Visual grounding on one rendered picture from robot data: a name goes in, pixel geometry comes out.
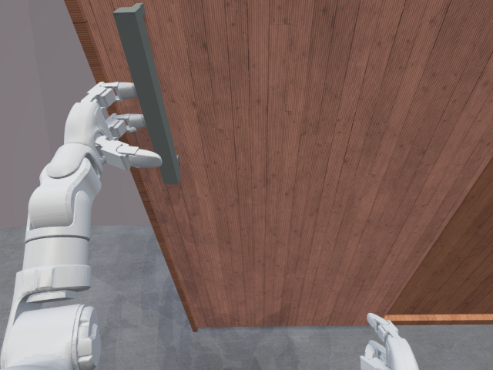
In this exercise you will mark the right robot hand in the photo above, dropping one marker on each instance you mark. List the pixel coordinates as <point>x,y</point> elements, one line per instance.
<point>396,356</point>

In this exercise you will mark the handle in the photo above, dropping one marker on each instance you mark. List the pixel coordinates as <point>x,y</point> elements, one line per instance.
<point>135,42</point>

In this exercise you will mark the left robot hand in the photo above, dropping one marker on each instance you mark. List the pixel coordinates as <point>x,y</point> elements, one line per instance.
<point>86,125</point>

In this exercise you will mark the robot left forearm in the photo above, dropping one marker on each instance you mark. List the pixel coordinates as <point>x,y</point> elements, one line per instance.
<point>57,237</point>

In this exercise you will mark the left robot upper arm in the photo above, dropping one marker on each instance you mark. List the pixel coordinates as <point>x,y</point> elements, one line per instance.
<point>61,338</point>

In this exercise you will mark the wardrobe door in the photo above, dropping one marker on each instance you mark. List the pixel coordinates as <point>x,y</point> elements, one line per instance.
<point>456,275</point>
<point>323,145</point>

